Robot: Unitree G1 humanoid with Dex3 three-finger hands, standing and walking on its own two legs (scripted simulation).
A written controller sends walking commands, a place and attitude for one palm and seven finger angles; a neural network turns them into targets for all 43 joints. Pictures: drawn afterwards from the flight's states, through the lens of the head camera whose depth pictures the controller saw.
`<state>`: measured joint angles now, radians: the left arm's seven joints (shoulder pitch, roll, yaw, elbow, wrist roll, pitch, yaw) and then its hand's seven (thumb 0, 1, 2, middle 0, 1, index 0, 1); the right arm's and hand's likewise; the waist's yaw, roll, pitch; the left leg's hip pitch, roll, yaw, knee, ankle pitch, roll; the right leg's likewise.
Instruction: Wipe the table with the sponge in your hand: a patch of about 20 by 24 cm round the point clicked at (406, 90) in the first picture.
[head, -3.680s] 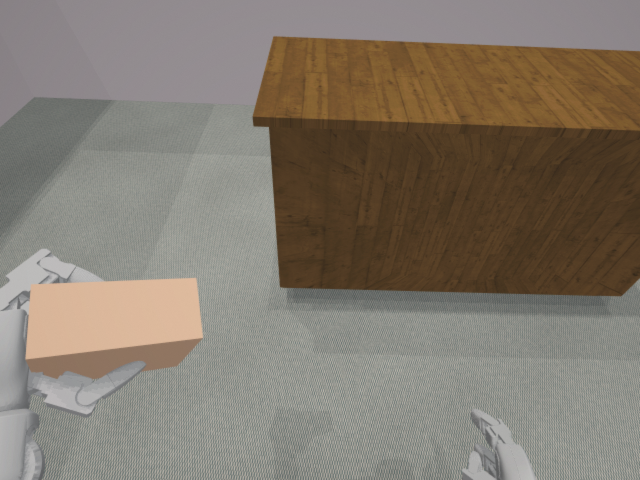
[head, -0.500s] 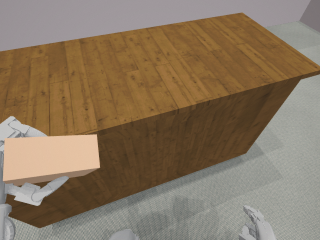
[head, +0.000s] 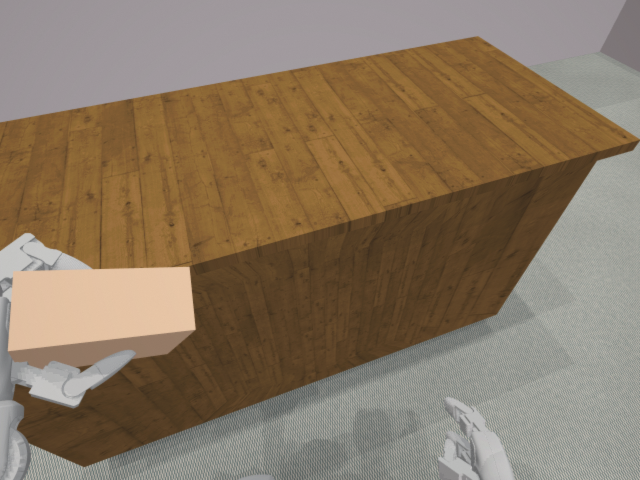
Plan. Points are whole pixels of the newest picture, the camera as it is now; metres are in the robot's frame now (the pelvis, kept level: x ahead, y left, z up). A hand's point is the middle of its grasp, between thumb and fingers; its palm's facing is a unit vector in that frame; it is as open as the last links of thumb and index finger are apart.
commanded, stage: come to a stop and stand still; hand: left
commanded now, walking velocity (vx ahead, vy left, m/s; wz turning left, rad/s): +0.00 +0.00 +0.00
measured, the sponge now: (131, 318) +0.23 +0.20 +0.15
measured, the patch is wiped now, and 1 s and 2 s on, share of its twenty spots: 0.00 0.00 0.00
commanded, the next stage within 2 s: look again from close up in 1.54 s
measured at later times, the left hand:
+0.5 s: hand (60, 396) +0.15 +0.22 +0.17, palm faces +0.43 -0.81 -0.39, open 10.1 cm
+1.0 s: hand (37, 457) +0.11 +0.22 +0.16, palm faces +0.43 -0.79 -0.43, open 10.1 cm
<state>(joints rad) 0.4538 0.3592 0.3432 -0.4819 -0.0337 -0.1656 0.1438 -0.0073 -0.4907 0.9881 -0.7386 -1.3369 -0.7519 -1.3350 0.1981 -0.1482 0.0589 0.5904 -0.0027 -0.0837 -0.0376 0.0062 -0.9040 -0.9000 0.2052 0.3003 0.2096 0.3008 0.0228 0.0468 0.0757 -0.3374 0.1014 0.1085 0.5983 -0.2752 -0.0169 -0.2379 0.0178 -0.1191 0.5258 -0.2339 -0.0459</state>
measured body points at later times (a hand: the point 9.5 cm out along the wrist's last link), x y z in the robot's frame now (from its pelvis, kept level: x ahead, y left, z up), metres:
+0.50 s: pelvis -0.06 -0.02 +0.00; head -0.07 -0.03 +0.45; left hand +0.12 +0.26 +0.19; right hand +0.11 -0.24 -0.09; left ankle -0.02 +0.11 -0.73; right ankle +0.03 -0.09 -0.73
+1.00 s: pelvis -0.09 -0.03 -0.01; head -0.10 -0.04 +0.44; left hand +0.08 +0.26 +0.19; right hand +0.06 -0.25 -0.10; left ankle -0.02 +0.11 -0.72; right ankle +0.03 -0.08 -0.73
